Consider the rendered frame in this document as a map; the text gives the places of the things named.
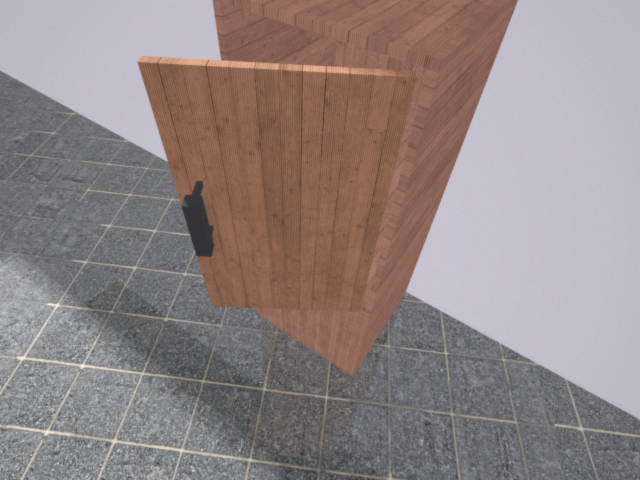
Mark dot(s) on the cupboard door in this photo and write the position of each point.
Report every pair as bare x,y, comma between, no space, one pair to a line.
296,163

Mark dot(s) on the handle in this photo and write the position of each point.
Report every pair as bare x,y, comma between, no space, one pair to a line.
197,222

